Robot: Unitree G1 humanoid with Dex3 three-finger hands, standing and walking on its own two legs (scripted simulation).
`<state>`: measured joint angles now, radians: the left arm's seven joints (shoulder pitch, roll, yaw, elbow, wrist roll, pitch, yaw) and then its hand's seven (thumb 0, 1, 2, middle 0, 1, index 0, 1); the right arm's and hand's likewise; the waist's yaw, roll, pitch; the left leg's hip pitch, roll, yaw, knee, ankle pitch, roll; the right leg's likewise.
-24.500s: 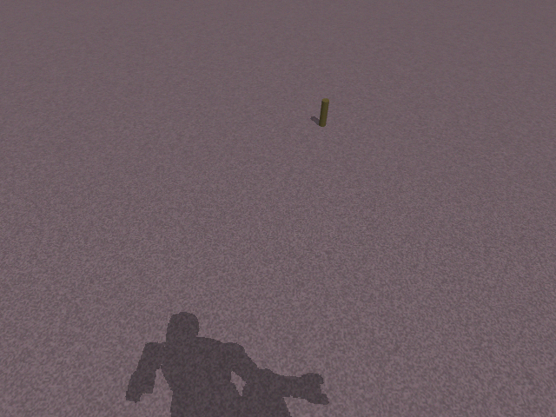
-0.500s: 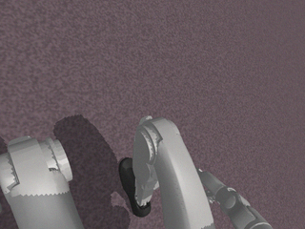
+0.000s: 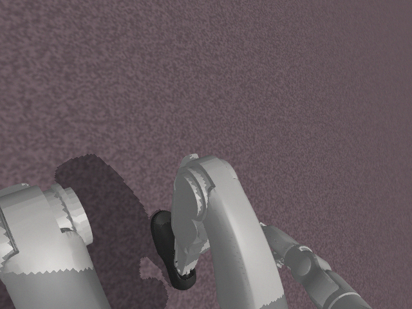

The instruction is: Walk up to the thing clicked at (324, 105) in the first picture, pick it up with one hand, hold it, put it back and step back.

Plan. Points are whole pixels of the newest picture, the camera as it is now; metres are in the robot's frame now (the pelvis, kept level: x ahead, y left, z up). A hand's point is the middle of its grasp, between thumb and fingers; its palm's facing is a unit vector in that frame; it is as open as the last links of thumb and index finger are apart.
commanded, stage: loosen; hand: left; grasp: from the side
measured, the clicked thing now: out of the picture +0.43 +0.32 -0.20
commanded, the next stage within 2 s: open in 0.08 s
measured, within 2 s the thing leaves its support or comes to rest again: neither
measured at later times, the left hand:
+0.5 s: hand out of the picture +0.43 +0.31 -0.16, palm faces +0.35 -0.94 +0.01, open 11.2 cm
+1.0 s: hand out of the picture +0.42 +0.36 -0.10, palm faces +0.37 -0.93 -0.05, open 17.1 cm
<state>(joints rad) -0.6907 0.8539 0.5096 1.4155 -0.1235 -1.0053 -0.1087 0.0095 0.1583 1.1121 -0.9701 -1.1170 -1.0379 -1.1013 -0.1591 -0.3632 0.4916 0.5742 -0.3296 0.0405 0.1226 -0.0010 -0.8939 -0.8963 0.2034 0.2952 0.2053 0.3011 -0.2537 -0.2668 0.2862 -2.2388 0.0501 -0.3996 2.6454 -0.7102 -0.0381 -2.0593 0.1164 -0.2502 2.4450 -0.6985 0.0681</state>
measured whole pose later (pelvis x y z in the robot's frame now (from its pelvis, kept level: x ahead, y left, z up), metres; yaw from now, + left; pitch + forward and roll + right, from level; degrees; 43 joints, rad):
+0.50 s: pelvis +0.00 +0.00 +0.00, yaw -1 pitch +14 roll -17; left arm -0.70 0.86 0.50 1.42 -0.14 -1.02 -0.12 0.00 -0.13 0.38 -0.66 -0.53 -0.67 -0.52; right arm -0.16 -0.36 0.51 0.55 -0.33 0.05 0.12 0.00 -0.92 -0.90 0.20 0.30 0.21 0.30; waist -0.25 -0.27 0.28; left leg -2.23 0.06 -0.41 2.64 -0.71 -0.03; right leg -2.05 0.12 -0.26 2.43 -0.69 0.07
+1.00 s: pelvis +0.00 +0.00 +0.01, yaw +0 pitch +17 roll -16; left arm -0.60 0.85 0.56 1.13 -0.16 -0.86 -0.21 -0.02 -0.48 0.02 -0.10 -0.03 -0.11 -0.02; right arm -0.08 -0.35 0.41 0.56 -0.26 0.08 0.10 0.00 -0.91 -0.90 0.21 0.30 0.21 0.30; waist -0.20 -0.21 0.20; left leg -2.24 0.06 -0.37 2.60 -0.71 -0.03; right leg -2.07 0.11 -0.24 2.41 -0.71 0.05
